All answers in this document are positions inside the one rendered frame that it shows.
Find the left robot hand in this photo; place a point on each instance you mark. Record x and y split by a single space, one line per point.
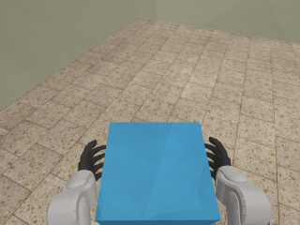
88 160

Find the right robot forearm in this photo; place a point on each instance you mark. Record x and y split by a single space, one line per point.
245 203

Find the right robot hand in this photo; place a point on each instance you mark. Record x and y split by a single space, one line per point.
220 156

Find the carton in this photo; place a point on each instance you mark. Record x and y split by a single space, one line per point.
156 173

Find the left robot forearm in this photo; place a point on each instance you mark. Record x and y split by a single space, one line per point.
73 204

